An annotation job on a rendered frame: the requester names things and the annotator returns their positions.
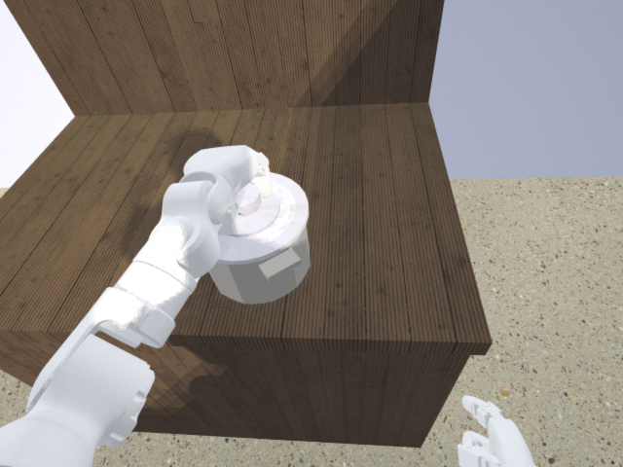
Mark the lid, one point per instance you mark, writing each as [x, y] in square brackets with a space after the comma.
[273, 227]

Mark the pot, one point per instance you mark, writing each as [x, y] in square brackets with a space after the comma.
[268, 280]

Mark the right robot hand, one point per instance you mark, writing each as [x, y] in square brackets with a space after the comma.
[505, 442]

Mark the left robot hand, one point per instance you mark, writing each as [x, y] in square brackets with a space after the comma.
[238, 165]

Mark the robot left forearm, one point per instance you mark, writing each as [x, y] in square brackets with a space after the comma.
[143, 304]

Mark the table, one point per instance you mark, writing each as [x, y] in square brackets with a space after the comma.
[367, 349]

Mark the knob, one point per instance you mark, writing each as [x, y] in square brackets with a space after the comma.
[248, 200]

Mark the left robot upper arm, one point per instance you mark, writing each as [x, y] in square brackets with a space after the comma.
[94, 400]

